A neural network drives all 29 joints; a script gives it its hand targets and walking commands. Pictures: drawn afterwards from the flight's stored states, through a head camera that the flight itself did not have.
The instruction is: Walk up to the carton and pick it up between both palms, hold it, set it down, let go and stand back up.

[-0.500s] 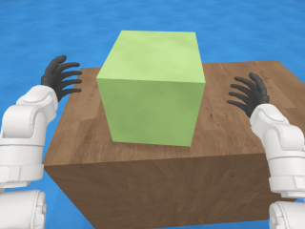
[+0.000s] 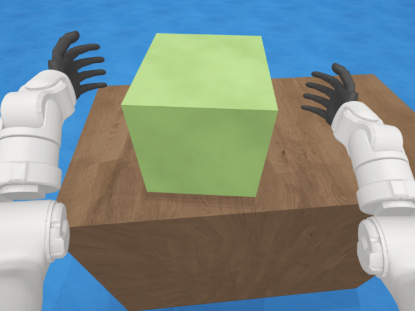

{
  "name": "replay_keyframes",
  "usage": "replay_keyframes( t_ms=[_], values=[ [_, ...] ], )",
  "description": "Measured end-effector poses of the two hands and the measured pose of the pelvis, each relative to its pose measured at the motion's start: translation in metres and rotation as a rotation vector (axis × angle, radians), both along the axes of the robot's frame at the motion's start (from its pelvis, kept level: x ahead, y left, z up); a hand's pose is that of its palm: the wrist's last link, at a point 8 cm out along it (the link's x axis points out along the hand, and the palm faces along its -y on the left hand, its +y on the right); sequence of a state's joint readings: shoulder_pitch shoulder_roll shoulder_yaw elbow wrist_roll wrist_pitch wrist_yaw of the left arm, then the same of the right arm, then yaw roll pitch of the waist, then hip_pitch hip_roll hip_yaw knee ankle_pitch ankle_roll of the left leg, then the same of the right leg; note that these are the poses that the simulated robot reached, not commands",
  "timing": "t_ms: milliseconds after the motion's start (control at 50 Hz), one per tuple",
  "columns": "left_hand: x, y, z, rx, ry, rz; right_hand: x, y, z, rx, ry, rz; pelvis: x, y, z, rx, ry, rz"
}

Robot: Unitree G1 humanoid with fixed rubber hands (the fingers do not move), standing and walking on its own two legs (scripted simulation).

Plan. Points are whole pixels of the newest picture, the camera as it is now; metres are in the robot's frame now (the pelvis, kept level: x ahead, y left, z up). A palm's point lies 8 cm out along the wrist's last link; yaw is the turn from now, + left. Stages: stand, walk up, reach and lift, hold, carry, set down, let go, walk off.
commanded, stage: reach and lift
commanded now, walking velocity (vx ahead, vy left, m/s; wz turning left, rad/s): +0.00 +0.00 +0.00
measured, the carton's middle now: (204, 113) +0.54 -0.03 +0.11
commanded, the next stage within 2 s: none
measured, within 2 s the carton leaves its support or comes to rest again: neither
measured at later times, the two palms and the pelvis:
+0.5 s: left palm (71, 60) +0.49 +0.20 +0.28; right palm (337, 82) +0.44 -0.26 +0.24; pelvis +0.01 +0.00 +0.00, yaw +0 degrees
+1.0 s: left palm (97, 85) +0.50 +0.18 +0.22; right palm (333, 99) +0.45 -0.27 +0.20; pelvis +0.01 +0.00 +0.00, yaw -1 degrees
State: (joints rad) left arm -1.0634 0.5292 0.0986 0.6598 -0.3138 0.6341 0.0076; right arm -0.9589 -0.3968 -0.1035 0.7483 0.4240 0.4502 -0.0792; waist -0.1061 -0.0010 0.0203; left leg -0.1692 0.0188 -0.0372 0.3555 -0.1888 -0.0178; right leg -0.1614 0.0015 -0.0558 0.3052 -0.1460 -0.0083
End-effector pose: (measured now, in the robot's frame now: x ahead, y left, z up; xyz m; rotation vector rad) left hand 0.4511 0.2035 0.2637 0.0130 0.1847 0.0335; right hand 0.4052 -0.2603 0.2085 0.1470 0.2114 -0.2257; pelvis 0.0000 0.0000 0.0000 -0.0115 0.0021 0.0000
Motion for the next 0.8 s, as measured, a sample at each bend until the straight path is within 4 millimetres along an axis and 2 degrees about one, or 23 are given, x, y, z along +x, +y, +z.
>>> replay_keyframes(
  t_ms=[280, 420, 580, 700, 800],
  values=[
    [0.028, -0.009, 0.017, -0.024, 0.005, 0.013, 0.025, -0.004, 0.029, -0.007, 0.007, -0.013, 0.004, -0.003, -0.001, -0.004, 0.076, -0.005],
    [0.038, -0.008, 0.019, -0.042, 0.012, 0.029, 0.035, -0.002, 0.033, -0.013, 0.017, -0.011, 0.007, -0.005, -0.001, -0.005, 0.108, -0.006],
    [0.042, -0.002, 0.003, -0.04, 0.045, 0.036, 0.038, -0.004, 0.019, -0.011, 0.061, -0.021, 0.008, -0.004, -0.002, -0.005, 0.12, -0.007],
    [0.046, -0.008, 0.001, -0.035, 0.014, 0.017, 0.04, -0.005, 0.02, -0.018, 0.027, -0.024, 0.007, -0.004, -0.002, -0.007, 0.133, -0.008],
    [0.046, -0.014, -0.014, -0.042, 0.043, 0.003, 0.037, -0.009, 0.004, -0.021, 0.077, -0.035, 0.006, -0.004, -0.002, -0.007, 0.134, -0.008]
  ],
)
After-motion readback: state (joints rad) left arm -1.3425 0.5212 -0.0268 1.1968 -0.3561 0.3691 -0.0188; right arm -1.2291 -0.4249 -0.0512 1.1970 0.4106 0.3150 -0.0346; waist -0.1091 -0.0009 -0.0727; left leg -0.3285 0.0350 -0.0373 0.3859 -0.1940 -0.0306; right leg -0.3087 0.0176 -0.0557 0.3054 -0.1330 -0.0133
